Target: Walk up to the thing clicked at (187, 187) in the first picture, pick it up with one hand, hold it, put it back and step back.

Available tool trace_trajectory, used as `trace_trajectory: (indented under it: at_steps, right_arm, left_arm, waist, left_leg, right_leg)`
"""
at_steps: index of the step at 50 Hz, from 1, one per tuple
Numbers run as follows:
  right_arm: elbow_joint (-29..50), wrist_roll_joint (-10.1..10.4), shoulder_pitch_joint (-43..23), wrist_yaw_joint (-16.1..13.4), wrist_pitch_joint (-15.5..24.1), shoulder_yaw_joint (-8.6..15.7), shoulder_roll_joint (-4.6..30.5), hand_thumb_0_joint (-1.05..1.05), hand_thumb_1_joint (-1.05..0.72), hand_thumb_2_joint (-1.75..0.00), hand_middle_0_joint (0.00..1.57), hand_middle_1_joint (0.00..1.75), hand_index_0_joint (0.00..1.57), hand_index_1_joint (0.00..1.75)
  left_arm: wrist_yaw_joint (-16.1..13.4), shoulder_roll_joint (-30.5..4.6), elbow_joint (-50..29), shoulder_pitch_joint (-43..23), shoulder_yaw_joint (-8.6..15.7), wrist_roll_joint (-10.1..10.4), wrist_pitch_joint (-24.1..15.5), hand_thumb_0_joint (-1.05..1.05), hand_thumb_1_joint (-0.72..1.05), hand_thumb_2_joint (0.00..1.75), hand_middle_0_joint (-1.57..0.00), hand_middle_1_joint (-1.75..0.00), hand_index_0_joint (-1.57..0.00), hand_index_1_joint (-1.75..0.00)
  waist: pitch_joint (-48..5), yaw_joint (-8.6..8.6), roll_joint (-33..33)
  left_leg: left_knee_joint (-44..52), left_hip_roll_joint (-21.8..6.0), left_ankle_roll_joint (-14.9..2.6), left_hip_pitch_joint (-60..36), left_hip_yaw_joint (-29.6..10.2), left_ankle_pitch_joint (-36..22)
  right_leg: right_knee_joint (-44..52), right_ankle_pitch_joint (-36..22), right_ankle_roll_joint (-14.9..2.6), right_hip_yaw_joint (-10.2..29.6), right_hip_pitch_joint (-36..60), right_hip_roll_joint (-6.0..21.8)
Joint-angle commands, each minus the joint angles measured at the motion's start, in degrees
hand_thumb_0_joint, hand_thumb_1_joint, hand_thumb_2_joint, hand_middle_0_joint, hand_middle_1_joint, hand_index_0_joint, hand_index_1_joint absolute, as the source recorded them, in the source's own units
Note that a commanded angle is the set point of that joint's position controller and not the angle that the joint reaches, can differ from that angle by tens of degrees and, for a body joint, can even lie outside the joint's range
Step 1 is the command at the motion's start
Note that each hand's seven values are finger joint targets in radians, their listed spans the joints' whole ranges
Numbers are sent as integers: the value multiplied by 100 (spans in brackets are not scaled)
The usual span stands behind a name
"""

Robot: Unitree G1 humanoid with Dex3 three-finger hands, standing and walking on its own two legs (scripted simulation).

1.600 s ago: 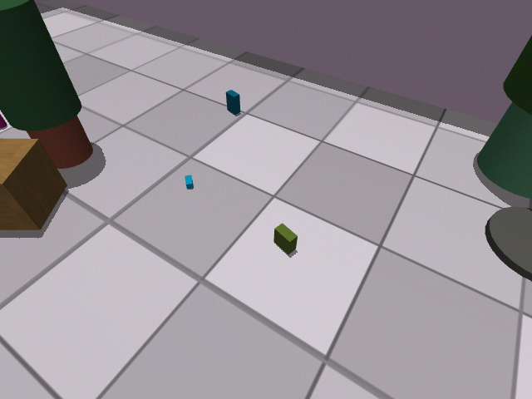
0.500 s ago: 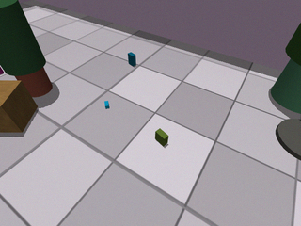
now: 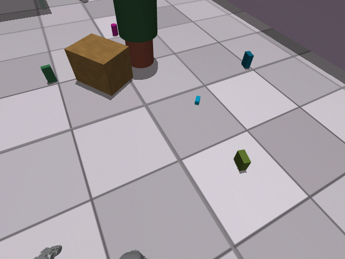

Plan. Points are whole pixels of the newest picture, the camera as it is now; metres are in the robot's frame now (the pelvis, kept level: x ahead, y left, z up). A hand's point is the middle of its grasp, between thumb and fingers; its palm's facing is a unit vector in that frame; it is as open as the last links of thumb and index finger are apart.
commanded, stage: walk up
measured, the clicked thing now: (197, 100) +1.41 -0.24 -0.75
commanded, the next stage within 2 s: none
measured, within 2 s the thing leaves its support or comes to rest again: neither
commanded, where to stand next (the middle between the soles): +0.07 +0.02 m, yaw +63 degrees
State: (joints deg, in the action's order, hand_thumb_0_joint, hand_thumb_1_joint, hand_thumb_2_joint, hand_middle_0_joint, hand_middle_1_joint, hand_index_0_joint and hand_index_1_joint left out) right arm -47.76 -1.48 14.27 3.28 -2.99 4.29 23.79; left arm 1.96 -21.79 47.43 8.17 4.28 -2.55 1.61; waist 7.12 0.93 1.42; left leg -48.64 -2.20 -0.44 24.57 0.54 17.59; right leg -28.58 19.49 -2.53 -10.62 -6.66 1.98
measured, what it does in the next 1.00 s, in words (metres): steps on the spot, turning left: left foot, then right foot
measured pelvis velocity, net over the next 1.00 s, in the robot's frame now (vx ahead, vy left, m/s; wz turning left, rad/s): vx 0.00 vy -0.02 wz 0.81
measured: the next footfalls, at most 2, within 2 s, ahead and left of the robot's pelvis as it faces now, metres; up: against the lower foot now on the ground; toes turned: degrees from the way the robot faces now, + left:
left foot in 0.10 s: +0.07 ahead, +0.13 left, +0.00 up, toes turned +10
right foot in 0.50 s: +0.15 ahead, -0.10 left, +0.00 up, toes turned +26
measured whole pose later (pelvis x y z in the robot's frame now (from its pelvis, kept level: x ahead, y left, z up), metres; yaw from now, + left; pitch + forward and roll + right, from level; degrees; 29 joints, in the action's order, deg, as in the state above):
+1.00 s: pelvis +0.00 -0.02 -0.02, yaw +46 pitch -2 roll +1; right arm -45.0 -1.0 19.4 1.6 0.4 3.9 23.2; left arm 1.9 -27.2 44.0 17.5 4.9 -1.7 2.6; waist 4.1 2.0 5.4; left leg -40.7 1.6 -1.0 16.9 1.1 21.7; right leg -53.9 28.2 -0.2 -6.9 -23.0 10.0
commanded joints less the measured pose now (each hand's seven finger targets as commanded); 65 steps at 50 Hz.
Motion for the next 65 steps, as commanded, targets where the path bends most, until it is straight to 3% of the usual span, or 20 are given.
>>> trace_trajectory:
  at_steps: [1, 5, 6, 7, 8, 12, 23, 24, 26, 28, 33, 38, 45, 46, 48, 49, 52, 56, 60, 65]
  right_arm:
    - [727, -12, -145, -7, 133, 243, 820, 0, -90, -90, 20, 30, 20, 30]
    - [679, -77, 688, -141, 206, 432, 1007, 0, -90, -90, 20, 30, 20, 30]
    - [800, -136, 829, -204, 239, 549, 1389, 0, -90, -90, 20, 30, 20, 30]
    - [991, -170, 646, -285, 266, 599, 1787, 0, -90, -90, 20, 30, 20, 30]
    - [1004, -61, 835, -304, 287, 649, 1871, 0, -90, -90, 20, 30, 20, 30]
    - [1368, 36, 189, -398, 281, 399, 1172, 0, -90, -90, 20, 30, 20, 30]
    - [1904, -214, -119, -201, 190, 485, 1223, 0, -90, -90, 20, 30, 20, 30]
    - [1980, -138, -243, -201, 189, 415, 1052, 0, -90, -90, 20, 30, 20, 30]
    - [1896, -101, 162, -254, 146, 272, 578, 0, -90, -90, 20, 30, 20, 30]
    - [1639, -163, 568, -271, 56, 466, 1194, 0, -90, -90, 20, 30, 20, 30]
    - [1424, -72, 468, 13, 69, 462, 1054, 0, -90, -90, 20, 30, 20, 30]
    - [1237, 58, 123, -40, 172, 384, 1051, 0, -90, -90, 20, 30, 20, 30]
    - [570, 115, 993, -211, 429, 394, 1095, 0, -90, -90, 20, 30, 20, 30]
    - [461, 61, 1298, -290, 481, 459, 1299, 0, -90, -90, 20, 30, 20, 30]
    - [867, -67, 792, -406, 541, 559, 2169, 0, -90, -90, 20, 30, 20, 30]
    - [741, 55, 863, -404, 543, 571, 2284, 0, -90, -90, 20, 30, 20, 30]
    - [730, 72, 557, -520, 664, 278, 1459, 0, -90, -90, 20, 30, 20, 30]
    - [716, 113, 766, -569, 740, 204, 1336, 0, -90, -90, 20, 30, 20, 30]
    - [825, 61, 784, -601, 694, 250, 1459, 0, -90, -90, 20, 30, 20, 30]
    - [1004, 118, 322, -591, 517, 239, 1425, 0, -90, -90, 20, 30, 20, 30]
  left_arm:
    - [5, -1468, -758, -178, 399, -4, -135, 0, 90, 90, -20, -30, -20, -30]
    - [25, -1387, -956, -70, 328, 88, -113, 0, 90, 90, -20, -30, -20, -30]
    - [18, -1120, -1020, 257, 292, 142, -124, 0, 90, 90, -20, -30, -20, -30]
    - [51, -754, -1180, 191, 193, 145, -104, 0, 90, 90, -20, -30, -20, -30]
    - [15, -1131, -1236, -88, 267, 84, -96, 0, 90, 90, -20, -30, -20, -30]
    - [21, -1221, -1020, 359, 269, 163, -116, 0, 90, 90, -20, -30, -20, -30]
    - [-306, -1047, -841, 1111, 276, 293, -309, 0, 90, 90, -20, -30, -20, -30]
    - [-346, -1223, -805, 1423, 331, 254, -375, 0, 90, 90, -20, -30, -20, -30]
    - [-394, -2111, -986, 1010, 502, 42, -430, 0, 90, 90, -20, -30, -20, -30]
    - [-354, -2077, -1179, 238, 506, 76, -391, 0, 90, 90, -20, -30, -20, -30]
    - [-348, -1648, -1007, 525, 446, 52, -468, 0, 90, 90, -20, -30, -20, -30]
    - [-144, -1836, -1179, 692, 556, -55, -426, 0, 90, 90, -20, -30, -20, -30]
    - [18, -1782, -1116, 576, 430, 57, -183, 0, 90, 90, -20, -30, -20, -30]
    - [5, -1466, -1124, 630, 320, 93, -136, 0, 90, 90, -20, -30, -20, -30]
    - [2, -1165, -1229, 694, 194, 127, -88, 0, 90, 90, -20, -30, -20, -30]
    - [-55, -1587, -1177, 344, 289, 116, -129, 0, 90, 90, -20, -30, -20, -30]
    - [-73, -1470, -805, 869, 292, 185, -198, 0, 90, 90, -20, -30, -20, -30]
    - [-105, -1298, -741, 784, 258, 181, -166, 0, 90, 90, -20, -30, -20, -30]
    - [-142, -1218, -755, 645, 223, 247, -186, 0, 90, 90, -20, -30, -20, -30]
    - [-179, -1105, -542, 859, 248, 234, -266, 0, 90, 90, -20, -30, -20, -30]
  waist:
    - [-335, 200, 731]
    - [-968, -302, 0]
    - [-1185, -364, -1223]
    - [-1016, -226, -1965]
    - [-1178, -421, -1655]
    - [-925, -51, -818]
    - [-1039, 55, -996]
    - [-1264, 308, -573]
    - [-1049, 78, 1389]
    - [-902, -227, 960]
    - [-492, -24, 1034]
    - [-470, 344, 1419]
    - [-924, -78, 388]
    - [-990, -292, -402]
    - [-391, -176, -1375]
    - [-89, -339, -1353]
    - [-285, 9, -1099]
    - [-500, -50, -1174]
    - [-519, -104, -1211]
    - [-908, 99, -980]
  left_leg:
    - [812, 60, -33, -159, 319, 121]
    - [2082, 468, -393, -1851, 455, -86]
    - [2718, -199, -839, -2566, -1047, -410]
    - [2694, -1243, -1396, -3010, -3074, -1668]
    - [2922, -1795, -1985, -2697, -4056, -1676]
    - [2546, -742, -1055, -2241, -1823, -2012]
    - [1564, -48, -930, -226, -2516, -2735]
    - [1024, 268, -670, -67, -2264, -2185]
    - [-726, 1224, -39, 1415, -963, 1399]
    - [-1884, 451, 25, 1115, -894, 1328]
    - [-1902, 349, 179, 995, -566, 171]
    - [-358, 170, 324, 824, -60, 686]
    - [1835, 482, 31, -1567, 444, 234]
    - [2359, 339, -167, -2041, -285, 621]
    - [3468, -1630, -1184, -1638, -4161, 1838]
    - [3561, -1749, -1506, -1119, -4306, 1591]
    - [2469, -873, -1082, -1751, -2286, -1783]
    - [2020, -686, -1054, -1445, -1827, -3956]
    - [1743, -700, -1185, -1025, -1894, -4598]
    - [918, -336, -984, -419, -1787, -3121]
  right_leg:
    - [566, -1984, -584, 757, 110, 1619]
    - [-1274, -2060, -169, 120, -565, 1371]
    - [-2921, -1209, 215, -213, -1407, 722]
    - [-3556, 1690, 543, 36, -2967, -224]
    - [-3719, 1925, 411, 1011, -2750, 40]
    - [-2957, 1070, 245, 1276, -2520, 343]
    - [-530, -387, 152, 868, -540, -397]
    - [299, -911, 42, 1113, -34, -158]
    - [1104, -1128, -453, 3830, 255, 2441]
    - [1136, -463, -1413, 3985, -530, 3007]
    - [735, -502, -605, 1490, -520, 1361]
    - [1024, 942, -872, 1384, -113, 1648]
    - [-508, 1086, -476, 411, -1278, 1666]
    - [-1542, 1488, -229, 291, -1861, 1422]
    - [-3349, 1295, 296, 668, -3699, 384]
    - [-3477, 1247, 211, 1127, -3402, 561]
    - [-3197, 547, 150, 1309, -3219, 636]
    - [-2859, 386, 154, 1032, -2432, 409]
    - [-2400, 247, 99, 929, -1988, 245]
    - [-759, -478, -70, 744, -648, -158]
